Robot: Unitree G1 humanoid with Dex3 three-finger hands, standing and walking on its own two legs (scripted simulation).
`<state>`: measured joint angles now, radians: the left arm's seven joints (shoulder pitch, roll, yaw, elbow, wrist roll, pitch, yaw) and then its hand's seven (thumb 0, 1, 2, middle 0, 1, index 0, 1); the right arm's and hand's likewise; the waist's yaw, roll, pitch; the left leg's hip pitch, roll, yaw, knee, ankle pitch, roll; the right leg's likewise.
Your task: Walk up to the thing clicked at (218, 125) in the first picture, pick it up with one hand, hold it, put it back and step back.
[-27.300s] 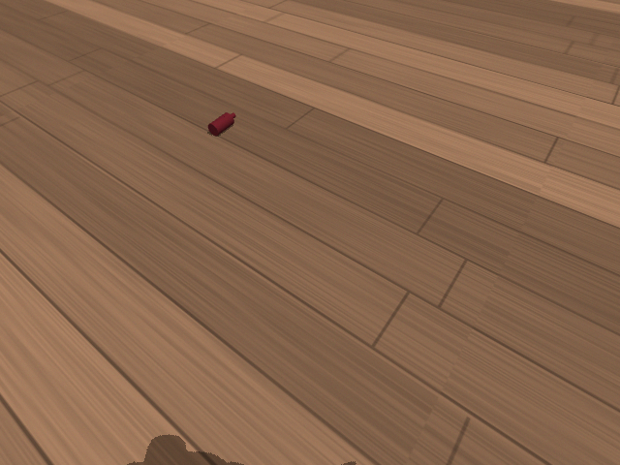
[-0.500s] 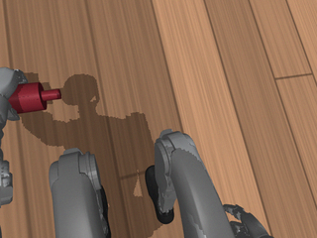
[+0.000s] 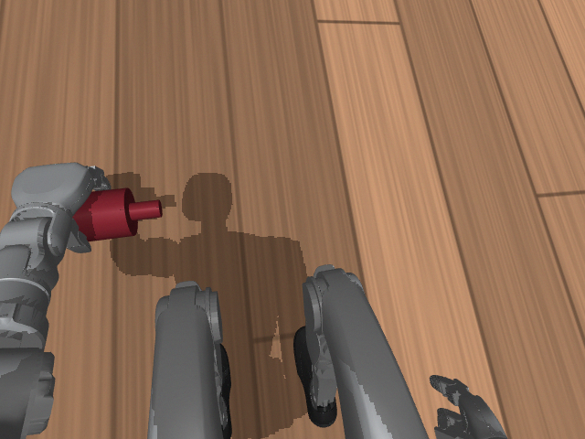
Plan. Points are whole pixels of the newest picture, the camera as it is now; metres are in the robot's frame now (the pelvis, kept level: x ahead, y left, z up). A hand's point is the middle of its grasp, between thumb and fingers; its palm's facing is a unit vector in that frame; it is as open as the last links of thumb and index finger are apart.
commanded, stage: lift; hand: left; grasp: from above
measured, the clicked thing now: (99, 215) +0.43 +0.26 -0.16
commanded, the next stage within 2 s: hold in 1.18 s
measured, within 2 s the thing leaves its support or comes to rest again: neither
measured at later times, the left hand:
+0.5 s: hand out of the picture +0.36 +0.27 +0.09, palm faces -0.46 -0.11 -0.88, open 10.0 cm
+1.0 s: hand out of the picture +0.37 +0.25 +0.19, palm faces -0.46 -0.10 -0.89, open 10.1 cm
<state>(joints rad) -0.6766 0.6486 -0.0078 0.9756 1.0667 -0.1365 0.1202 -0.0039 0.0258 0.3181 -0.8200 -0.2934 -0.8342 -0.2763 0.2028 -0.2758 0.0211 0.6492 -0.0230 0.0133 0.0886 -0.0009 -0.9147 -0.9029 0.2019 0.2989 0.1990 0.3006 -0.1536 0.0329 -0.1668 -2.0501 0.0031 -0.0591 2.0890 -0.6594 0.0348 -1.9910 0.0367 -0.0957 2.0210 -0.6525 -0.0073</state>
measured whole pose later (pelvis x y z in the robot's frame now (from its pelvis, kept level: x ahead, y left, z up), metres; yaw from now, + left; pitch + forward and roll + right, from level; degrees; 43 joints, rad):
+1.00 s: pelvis +0.06 +0.01 +0.29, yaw +3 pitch +13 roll -2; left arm -0.33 0.40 -0.18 0.86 1.00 0.00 0.17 -0.01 0.00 0.40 -0.78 -0.35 -0.79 -0.34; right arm 0.27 -0.25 -0.02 0.74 0.04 -0.01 -0.03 0.00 -0.90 -0.90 0.20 0.30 0.20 0.30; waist -0.08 0.03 -0.10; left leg -0.77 0.01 0.00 0.97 -0.43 0.02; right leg -0.74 0.05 0.01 0.92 -0.41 -0.01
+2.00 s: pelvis +0.08 +0.00 +0.34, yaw +3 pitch +3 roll +0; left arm -0.26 0.40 -0.23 0.74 0.99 -0.01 0.04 -0.01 0.02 0.38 -0.78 -0.34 -0.78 -0.34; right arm 0.22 -0.26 -0.03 0.70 0.06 0.05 -0.04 0.00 -0.89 -0.89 0.20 0.30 0.20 0.30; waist -0.03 0.04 -0.03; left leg -0.35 -0.01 0.02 0.57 -0.29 0.02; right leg -0.34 0.03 0.03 0.56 -0.28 -0.01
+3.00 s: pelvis +0.07 +0.00 +0.34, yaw +4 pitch +0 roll +0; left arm -0.23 0.40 -0.24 0.66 0.98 -0.01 0.00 -0.01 0.01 0.41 -0.75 -0.41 -0.75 -0.41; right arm 0.17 -0.26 -0.01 0.70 0.06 0.06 -0.06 0.01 -0.90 -0.90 0.20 0.30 0.20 0.30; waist 0.00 0.05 0.00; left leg -0.26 -0.01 0.01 0.48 -0.23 0.01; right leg -0.26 0.03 0.03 0.48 -0.23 -0.02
